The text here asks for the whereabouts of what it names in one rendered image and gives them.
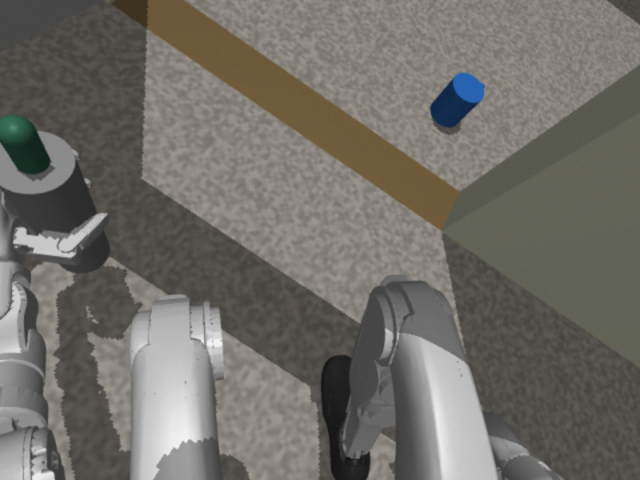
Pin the left robot hand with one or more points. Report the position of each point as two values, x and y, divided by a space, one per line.
48 246

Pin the right robot foot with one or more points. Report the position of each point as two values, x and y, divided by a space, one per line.
335 393

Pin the left robot arm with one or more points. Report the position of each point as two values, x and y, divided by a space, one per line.
28 449

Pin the right robot arm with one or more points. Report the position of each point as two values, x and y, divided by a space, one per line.
528 468

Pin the right robot hand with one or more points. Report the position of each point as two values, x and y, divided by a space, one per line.
505 444

